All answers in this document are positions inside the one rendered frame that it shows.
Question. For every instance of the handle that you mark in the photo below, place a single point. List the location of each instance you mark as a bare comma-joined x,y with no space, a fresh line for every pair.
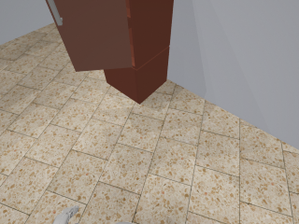
55,12

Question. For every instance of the left robot hand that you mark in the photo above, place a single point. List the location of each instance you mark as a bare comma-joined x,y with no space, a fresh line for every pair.
66,214

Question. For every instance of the cupboard door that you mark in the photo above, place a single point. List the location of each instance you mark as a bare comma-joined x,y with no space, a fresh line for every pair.
95,33

